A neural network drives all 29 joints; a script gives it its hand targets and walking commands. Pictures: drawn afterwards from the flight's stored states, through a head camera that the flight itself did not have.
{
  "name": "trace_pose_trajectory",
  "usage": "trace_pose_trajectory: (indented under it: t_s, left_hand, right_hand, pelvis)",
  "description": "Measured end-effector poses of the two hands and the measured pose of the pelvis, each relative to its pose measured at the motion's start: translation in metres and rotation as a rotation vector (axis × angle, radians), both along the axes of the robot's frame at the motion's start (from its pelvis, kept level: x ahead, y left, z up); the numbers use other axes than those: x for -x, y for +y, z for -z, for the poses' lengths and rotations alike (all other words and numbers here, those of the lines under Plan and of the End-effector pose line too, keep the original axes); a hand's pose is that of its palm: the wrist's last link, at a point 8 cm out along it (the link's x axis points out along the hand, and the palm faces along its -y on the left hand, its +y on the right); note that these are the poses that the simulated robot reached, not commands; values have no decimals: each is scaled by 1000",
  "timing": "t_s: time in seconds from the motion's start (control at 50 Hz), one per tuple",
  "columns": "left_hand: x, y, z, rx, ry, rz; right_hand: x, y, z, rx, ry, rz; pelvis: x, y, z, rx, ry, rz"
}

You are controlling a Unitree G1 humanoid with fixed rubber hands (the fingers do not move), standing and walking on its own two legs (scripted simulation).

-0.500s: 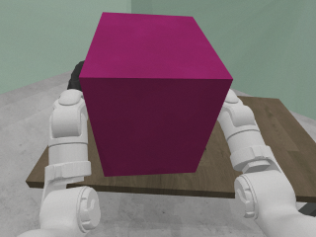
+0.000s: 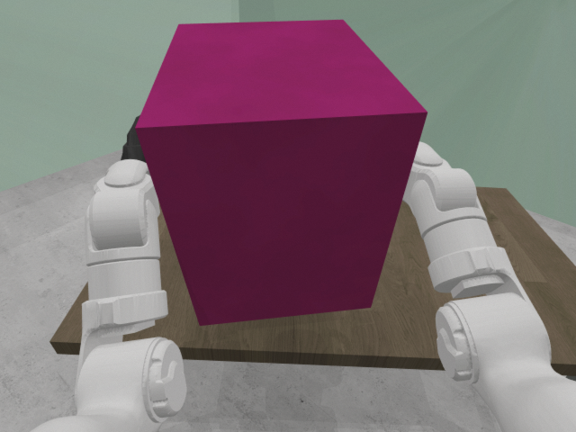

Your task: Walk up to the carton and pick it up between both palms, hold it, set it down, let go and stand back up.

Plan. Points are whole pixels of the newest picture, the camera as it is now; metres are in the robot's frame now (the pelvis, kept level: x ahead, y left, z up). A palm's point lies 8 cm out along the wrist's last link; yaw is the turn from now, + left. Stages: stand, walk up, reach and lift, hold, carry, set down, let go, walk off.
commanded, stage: hold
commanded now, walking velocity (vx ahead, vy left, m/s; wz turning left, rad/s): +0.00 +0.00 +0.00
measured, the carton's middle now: (274, 165) +0.41 +0.00 +0.23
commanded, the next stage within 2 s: none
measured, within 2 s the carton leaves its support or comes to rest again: neither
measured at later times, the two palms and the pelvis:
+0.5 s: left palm (137, 161) +0.36 +0.17 +0.27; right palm (403, 148) +0.37 -0.16 +0.28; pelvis +0.00 -0.01 +0.00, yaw +1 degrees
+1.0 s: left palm (137, 168) +0.36 +0.17 +0.25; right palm (398, 151) +0.37 -0.16 +0.27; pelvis +0.00 +0.00 +0.00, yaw +1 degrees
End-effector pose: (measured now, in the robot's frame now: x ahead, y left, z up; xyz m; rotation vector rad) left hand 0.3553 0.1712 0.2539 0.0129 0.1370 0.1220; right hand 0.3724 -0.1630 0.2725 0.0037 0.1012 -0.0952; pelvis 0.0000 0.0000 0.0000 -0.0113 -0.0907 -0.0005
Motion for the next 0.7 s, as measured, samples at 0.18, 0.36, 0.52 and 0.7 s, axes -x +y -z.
trace_pose_trajectory:
  t_s: [0.18,0.36,0.52,0.7]
  left_hand:
    - [1,-1,-12,8,-19,2]
    - [-1,-2,-14,1,-12,10]
    - [-1,1,-11,-1,-10,10]
    - [-3,3,-10,-7,-12,9]
  right_hand:
    - [2,-1,-9,-11,-16,2]
    - [2,-3,-8,-1,-7,8]
    - [1,0,-6,0,-4,6]
    - [-1,2,-4,-5,-6,6]
  pelvis:
    - [1,-4,0,0,-7,-6]
    - [2,-7,0,-1,-10,-8]
    - [3,-7,0,0,-8,-11]
    - [2,-5,0,1,-1,-14]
